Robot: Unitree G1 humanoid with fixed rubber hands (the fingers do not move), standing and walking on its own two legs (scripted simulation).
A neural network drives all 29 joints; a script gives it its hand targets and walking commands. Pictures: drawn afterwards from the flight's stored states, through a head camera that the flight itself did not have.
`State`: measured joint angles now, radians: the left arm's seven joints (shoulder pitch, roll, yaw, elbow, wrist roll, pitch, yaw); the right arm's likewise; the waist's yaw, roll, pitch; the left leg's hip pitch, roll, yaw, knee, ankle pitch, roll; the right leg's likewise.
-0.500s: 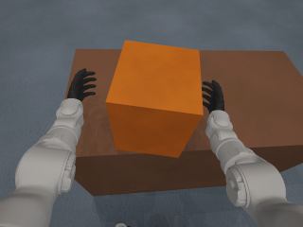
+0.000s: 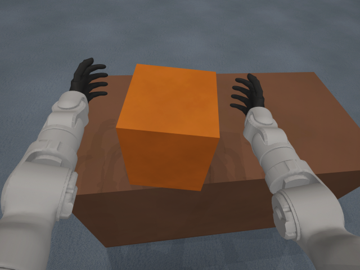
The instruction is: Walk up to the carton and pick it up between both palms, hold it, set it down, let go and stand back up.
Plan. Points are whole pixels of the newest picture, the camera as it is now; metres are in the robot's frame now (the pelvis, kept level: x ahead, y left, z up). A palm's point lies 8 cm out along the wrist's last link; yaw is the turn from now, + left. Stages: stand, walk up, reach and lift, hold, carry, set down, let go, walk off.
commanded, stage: set down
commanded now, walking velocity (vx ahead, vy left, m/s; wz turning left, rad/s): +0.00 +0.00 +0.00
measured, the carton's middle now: (170, 131) +0.45 +0.01 +0.02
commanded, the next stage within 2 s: none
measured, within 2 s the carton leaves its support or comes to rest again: neither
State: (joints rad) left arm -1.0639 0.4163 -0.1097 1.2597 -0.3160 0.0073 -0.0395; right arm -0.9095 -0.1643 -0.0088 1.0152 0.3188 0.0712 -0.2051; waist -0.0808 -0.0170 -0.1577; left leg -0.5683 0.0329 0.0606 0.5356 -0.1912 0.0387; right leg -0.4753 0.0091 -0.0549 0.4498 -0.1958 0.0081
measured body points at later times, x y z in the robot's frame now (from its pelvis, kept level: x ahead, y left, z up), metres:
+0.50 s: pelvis +0.00 -0.01 +0.01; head +0.01 +0.02 +0.46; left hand +0.47 +0.21 +0.20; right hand +0.42 -0.19 +0.18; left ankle +0.03 +0.09 -0.73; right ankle +0.00 -0.13 -0.73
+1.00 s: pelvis -0.01 +0.00 +0.01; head +0.00 +0.03 +0.46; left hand +0.39 +0.24 +0.11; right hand +0.37 -0.17 +0.11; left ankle +0.03 +0.09 -0.73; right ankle +0.00 -0.13 -0.73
